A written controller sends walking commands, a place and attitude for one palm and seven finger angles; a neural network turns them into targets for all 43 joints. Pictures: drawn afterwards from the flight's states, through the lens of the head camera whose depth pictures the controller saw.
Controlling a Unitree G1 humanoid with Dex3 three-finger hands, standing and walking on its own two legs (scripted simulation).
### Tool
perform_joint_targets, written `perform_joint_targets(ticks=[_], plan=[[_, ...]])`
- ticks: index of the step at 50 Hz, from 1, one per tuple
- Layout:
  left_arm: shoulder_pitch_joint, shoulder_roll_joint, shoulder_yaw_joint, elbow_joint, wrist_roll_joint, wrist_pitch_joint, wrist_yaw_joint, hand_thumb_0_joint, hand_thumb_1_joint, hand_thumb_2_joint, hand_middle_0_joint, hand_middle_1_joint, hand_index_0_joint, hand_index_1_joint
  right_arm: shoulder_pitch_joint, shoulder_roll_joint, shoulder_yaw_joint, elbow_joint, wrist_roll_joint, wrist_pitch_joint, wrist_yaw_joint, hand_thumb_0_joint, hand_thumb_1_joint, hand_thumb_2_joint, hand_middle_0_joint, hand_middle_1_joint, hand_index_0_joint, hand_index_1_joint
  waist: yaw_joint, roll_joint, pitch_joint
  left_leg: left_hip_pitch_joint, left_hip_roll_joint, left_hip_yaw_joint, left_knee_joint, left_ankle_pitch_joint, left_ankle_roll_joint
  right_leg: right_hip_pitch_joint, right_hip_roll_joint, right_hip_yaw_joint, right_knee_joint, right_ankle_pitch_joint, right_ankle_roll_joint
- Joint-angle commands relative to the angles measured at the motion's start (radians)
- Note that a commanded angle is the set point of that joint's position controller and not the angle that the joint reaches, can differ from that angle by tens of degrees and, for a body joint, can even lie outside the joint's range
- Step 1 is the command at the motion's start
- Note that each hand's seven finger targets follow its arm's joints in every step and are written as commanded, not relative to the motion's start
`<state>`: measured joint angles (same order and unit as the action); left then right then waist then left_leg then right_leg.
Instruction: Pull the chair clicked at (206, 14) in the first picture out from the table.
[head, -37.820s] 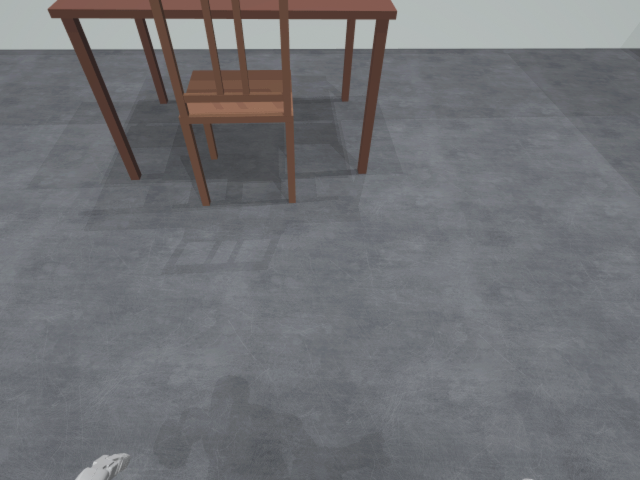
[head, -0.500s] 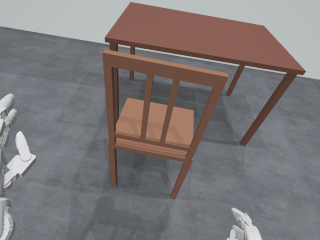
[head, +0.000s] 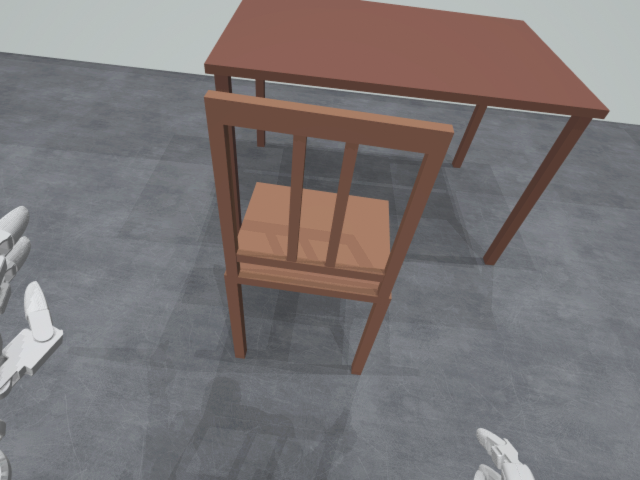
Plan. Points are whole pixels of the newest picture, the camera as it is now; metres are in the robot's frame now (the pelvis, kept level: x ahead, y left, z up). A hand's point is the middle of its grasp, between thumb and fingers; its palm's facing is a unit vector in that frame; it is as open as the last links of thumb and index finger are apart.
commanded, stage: stop stepping back and stand still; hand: left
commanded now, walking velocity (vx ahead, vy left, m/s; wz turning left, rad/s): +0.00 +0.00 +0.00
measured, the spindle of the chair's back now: (295, 205) +0.63 +0.10 -0.06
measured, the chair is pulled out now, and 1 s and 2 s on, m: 0.34 0.34 0.34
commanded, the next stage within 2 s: let the arm hang, fingers relaxed in 0.18 s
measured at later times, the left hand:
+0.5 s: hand out of the picture +0.11 +0.21 -0.13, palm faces +0.07 -0.97 -0.25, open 7.4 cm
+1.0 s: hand out of the picture -0.05 +0.20 -0.16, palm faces +0.04 -0.97 -0.25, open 7.3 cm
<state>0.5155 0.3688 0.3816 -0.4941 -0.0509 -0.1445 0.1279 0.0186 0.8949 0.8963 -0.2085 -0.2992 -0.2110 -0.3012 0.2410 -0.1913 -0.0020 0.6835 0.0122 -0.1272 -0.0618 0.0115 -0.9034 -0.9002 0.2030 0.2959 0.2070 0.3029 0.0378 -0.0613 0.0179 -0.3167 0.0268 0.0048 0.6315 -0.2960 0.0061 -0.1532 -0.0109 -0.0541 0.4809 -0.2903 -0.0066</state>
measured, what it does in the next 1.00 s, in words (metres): steps on the spot: left foot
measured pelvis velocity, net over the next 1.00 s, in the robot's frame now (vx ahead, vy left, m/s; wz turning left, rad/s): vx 0.00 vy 0.01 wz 0.04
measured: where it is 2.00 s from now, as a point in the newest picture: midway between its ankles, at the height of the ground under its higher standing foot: outside the picture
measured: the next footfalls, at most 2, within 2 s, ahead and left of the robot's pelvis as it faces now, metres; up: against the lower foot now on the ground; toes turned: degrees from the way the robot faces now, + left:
left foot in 0.02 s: +0.08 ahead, +0.13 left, +0.00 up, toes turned +1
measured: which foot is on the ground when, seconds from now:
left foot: up 0.00-0.00, down 0.02-1.00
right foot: down 0.00-1.00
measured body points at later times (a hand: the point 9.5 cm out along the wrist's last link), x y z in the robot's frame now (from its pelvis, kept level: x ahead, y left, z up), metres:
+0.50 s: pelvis +0.00 +0.02 -0.01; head +0.02 +0.01 +0.44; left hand +0.10 +0.26 -0.11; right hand +0.11 -0.22 -0.14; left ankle +0.04 +0.13 -0.74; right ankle +0.00 -0.11 -0.74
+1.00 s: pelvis +0.00 +0.01 +0.00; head +0.04 +0.00 +0.45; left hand -0.05 +0.25 -0.14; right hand +0.01 -0.21 -0.16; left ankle +0.04 +0.13 -0.74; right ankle +0.00 -0.11 -0.74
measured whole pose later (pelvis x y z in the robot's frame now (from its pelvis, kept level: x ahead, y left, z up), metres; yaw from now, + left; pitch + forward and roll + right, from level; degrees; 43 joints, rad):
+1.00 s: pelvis +0.00 +0.01 +0.00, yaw +2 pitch +0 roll +0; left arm 0.38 0.19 -0.03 1.04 0.00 0.00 0.03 0.01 0.92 0.90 -0.20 -0.30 -0.20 -0.30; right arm 0.31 -0.16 0.00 1.04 -0.01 0.02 -0.01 0.00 -0.91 -0.90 0.20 0.29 0.20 0.30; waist 0.01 0.04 0.07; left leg -0.27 -0.02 -0.03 0.44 -0.16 0.01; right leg -0.19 -0.04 -0.06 0.47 -0.27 0.01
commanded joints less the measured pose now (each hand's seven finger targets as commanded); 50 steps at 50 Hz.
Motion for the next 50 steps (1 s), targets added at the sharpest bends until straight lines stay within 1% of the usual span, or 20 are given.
perform_joint_targets(ticks=[1,2,4,7,8,11,13,14,15,17,20,22,23,25,26,30,33,37,43,50], plan=[[-0.158,0.284,0.159,-0.409,0.029,-0.136,0.044,0.0,0.9,0.9,-0.2,-0.3,-0.2,-0.3,-0.133,-0.144,-0.045,-0.183,-0.017,-0.105,-0.033,0.0,-0.9,-0.9,0.2,0.3,0.2,0.3,-0.017,0.587,0.019,0.167,0.18,-0.307,-0.432,0.042,0.057,-0.232,-0.03,0.054,0.159,-0.127,-0.024],[-0.149,0.303,0.179,-0.433,0.039,-0.142,0.043,0.0,0.9,0.9,-0.2,-0.3,-0.2,-0.3,-0.129,-0.129,-0.044,-0.188,-0.014,-0.109,-0.031,0.0,-0.9,-0.9,0.2,0.3,0.2,0.3,-0.009,0.568,-0.005,0.151,0.199,-0.302,-0.431,0.09,0.09,-0.206,-0.018,0.044,0.206,-0.152,-0.01],[-0.029,0.37,0.269,-0.332,0.03,-0.138,0.035,0.0,0.9,0.9,-0.2,-0.3,-0.2,-0.3,-0.111,-0.11,-0.04,-0.171,-0.005,-0.124,-0.024,0.0,-0.9,-0.9,0.2,0.3,0.2,0.3,-0.008,0.461,-0.024,0.04,0.177,-0.263,-0.439,-0.038,0.091,-0.071,-0.029,0.033,0.105,-0.143,-0.006],[0.06,0.319,0.275,-0.196,0.022,-0.136,0.024,0.0,0.9,0.9,-0.2,-0.3,-0.2,-0.3,-0.08,-0.118,-0.042,-0.179,0.0,-0.111,-0.021,0.0,-0.9,-0.9,0.2,0.3,0.2,0.3,-0.018,0.131,-0.046,-0.025,0.114,-0.187,-0.325,-0.006,0.053,0.09,-0.042,0.064,-0.12,0.057,-0.01],[0.097,0.287,0.261,-0.134,0.009,-0.133,0.017,0.0,0.9,0.9,-0.2,-0.3,-0.2,-0.3,-0.071,-0.117,-0.05,-0.178,0.007,-0.106,-0.018,0.0,-0.9,-0.9,0.2,0.3,0.2,0.3,-0.026,0.008,-0.049,0.003,0.073,-0.145,-0.269,-0.021,0.037,0.063,-0.066,0.109,-0.172,0.1,-0.022],[0.108,0.242,0.224,-0.044,-0.018,-0.118,0.003,0.0,0.9,0.9,-0.2,-0.3,-0.2,-0.3,-0.052,-0.134,-0.071,-0.165,0.018,-0.095,-0.012,0.0,-0.9,-0.9,0.2,0.3,0.2,0.3,-0.054,-0.124,-0.05,0.098,0.021,-0.052,-0.136,0.004,0.014,-0.099,-0.156,0.2,-0.243,0.037,-0.061],[0.054,0.228,0.191,-0.032,-0.015,-0.111,0.001,0.0,0.9,0.9,-0.2,-0.3,-0.2,-0.3,-0.066,-0.139,-0.067,-0.155,0.015,-0.1,-0.015,0.0,-0.9,-0.9,0.2,0.3,0.2,0.3,-0.059,-0.078,-0.064,0.139,0.03,-0.042,-0.168,0.074,0.018,-0.1,-0.163,0.189,-0.218,0.12,-0.059],[-0.07,0.025,-0.275,0.563,0.091,-0.001,-0.117,0.0,0.9,0.9,-0.2,-0.3,-0.2,-0.3,-0.038,-0.189,-0.074,0.046,0.015,-0.14,0.064,0.0,-0.9,-0.9,0.2,0.3,0.2,0.3,-0.14,-0.003,-0.059,0.109,0.076,-0.087,-0.048,0.457,0.018,-0.161,-0.141,0.019,0.06,0.372,-0.055],[-0.036,-0.009,-0.228,0.571,0.091,0.102,-0.133,0.0,0.9,0.9,-0.2,-0.3,-0.2,-0.3,-0.011,-0.206,-0.077,0.022,0.003,-0.024,0.067,0.0,-0.9,-0.9,0.2,0.3,0.2,0.3,-0.07,0.047,-0.115,0.038,0.11,-0.154,-0.102,0.591,0.045,-0.127,-0.126,0.051,0.088,0.339,-0.014],[-0.034,-0.057,-0.25,0.624,0.089,0.143,-0.127,0.0,0.9,0.9,-0.2,-0.3,-0.2,-0.3,-0.057,-0.165,-0.051,0.004,-0.013,0.033,0.064,0.0,-0.9,-0.9,0.2,0.3,0.2,0.3,-0.036,0.079,-0.115,-0.036,0.135,-0.197,-0.158,0.398,0.075,-0.105,-0.079,0.033,0.054,0.081,0.01],[-0.101,-0.025,-0.285,0.795,0.09,0.135,-0.115,0.0,0.9,0.9,-0.2,-0.3,-0.2,-0.3,-0.024,-0.13,-0.027,0.007,-0.031,0.07,0.065,0.0,-0.9,-0.9,0.2,0.3,0.2,0.3,-0.037,-0.139,-0.13,-0.037,0.051,-0.163,-0.102,0.293,0.048,-0.019,-0.127,0.096,0.0,0.248,-0.038],[-0.149,-0.016,-0.304,0.909,0.088,0.136,-0.11,0.0,0.9,0.9,-0.2,-0.3,-0.2,-0.3,-0.012,-0.142,-0.032,0.042,-0.037,0.089,0.064,0.0,-0.9,-0.9,0.2,0.3,0.2,0.3,-0.044,-0.172,-0.112,0.002,0.016,-0.122,-0.086,0.297,0.034,-0.02,-0.162,0.11,-0.008,0.301,-0.081],[-0.159,-0.014,-0.316,0.965,0.083,0.138,-0.109,0.0,0.9,0.9,-0.2,-0.3,-0.2,-0.3,-0.009,-0.139,-0.029,0.061,-0.037,0.096,0.063,0.0,-0.9,-0.9,0.2,0.3,0.2,0.3,-0.045,-0.111,-0.101,0.029,0.015,-0.119,-0.104,0.308,0.032,-0.031,-0.158,0.11,-0.013,0.287,-0.082],[-0.155,-0.014,-0.339,1.074,0.072,0.142,-0.108,0.0,0.9,0.9,-0.2,-0.3,-0.2,-0.3,-0.017,-0.139,-0.019,0.099,-0.038,0.098,0.064,0.0,-0.9,-0.9,0.2,0.3,0.2,0.3,-0.034,0.131,-0.048,0.039,0.043,-0.159,-0.191,0.318,0.043,-0.056,-0.109,0.101,-0.012,0.171,-0.055],[-0.147,-0.015,-0.349,1.129,0.069,0.142,-0.105,0.0,0.9,0.9,-0.2,-0.3,-0.2,-0.3,-0.026,-0.133,-0.014,0.119,-0.036,0.1,0.063,0.0,-0.9,-0.9,0.2,0.3,0.2,0.3,-0.027,0.199,-0.014,0.028,0.047,-0.165,-0.222,0.288,0.046,-0.058,-0.092,0.095,-0.03,0.11,-0.04],[-0.1,-0.053,-0.348,1.272,0.071,0.14,-0.098,0.0,0.9,0.9,-0.2,-0.3,-0.2,-0.3,0.011,-0.098,-0.017,0.169,-0.034,0.113,0.054,0.0,-0.9,-0.9,0.2,0.3,0.2,0.3,-0.027,0.308,0.007,0.039,0.041,-0.158,-0.266,0.087,0.043,-0.05,-0.078,0.081,-0.099,0.034,-0.04],[-0.106,-0.048,-0.365,1.341,0.066,0.135,-0.102,0.0,0.9,0.9,-0.2,-0.3,-0.2,-0.3,0.046,-0.092,-0.019,0.2,-0.029,0.121,0.056,0.0,-0.9,-0.9,0.2,0.3,0.2,0.3,-0.031,0.246,0.008,0.033,0.039,-0.164,-0.285,-0.022,0.04,-0.053,-0.079,0.078,-0.123,-0.011,-0.043],[-0.116,-0.057,-0.378,1.399,0.065,0.136,-0.104,0.0,0.9,0.9,-0.2,-0.3,-0.2,-0.3,0.088,-0.1,-0.026,0.229,-0.025,0.127,0.054,0.0,-0.9,-0.9,0.2,0.3,0.2,0.3,-0.041,0.07,0.035,0.047,0.051,-0.172,-0.3,-0.054,0.044,-0.097,-0.081,0.068,-0.137,-0.059,-0.04],[-0.089,-0.069,-0.389,1.464,0.062,0.13,-0.1,0.0,0.9,0.9,-0.2,-0.3,-0.2,-0.3,0.119,-0.083,-0.02,0.279,-0.022,0.123,0.052,0.0,-0.9,-0.9,0.2,0.3,0.2,0.3,-0.04,0.029,0.035,0.078,0.048,-0.15,-0.284,0.02,0.048,-0.109,-0.093,0.078,-0.144,-0.036,-0.041],[-0.081,-0.08,-0.392,1.497,0.058,0.13,-0.094,0.0,0.9,0.9,-0.2,-0.3,-0.2,-0.3,0.143,-0.059,-0.013,0.328,-0.021,0.122,0.048,0.0,-0.9,-0.9,0.2,0.3,0.2,0.3,-0.036,0.051,0.078,0.069,0.045,-0.133,-0.276,0.084,0.048,-0.117,-0.095,0.079,-0.132,-0.011,-0.043]])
